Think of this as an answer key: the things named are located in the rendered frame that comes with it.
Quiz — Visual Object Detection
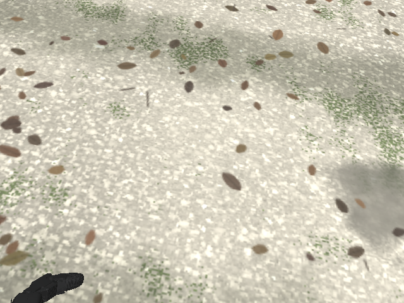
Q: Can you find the robot left hand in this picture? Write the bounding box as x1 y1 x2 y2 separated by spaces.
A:
11 273 84 303

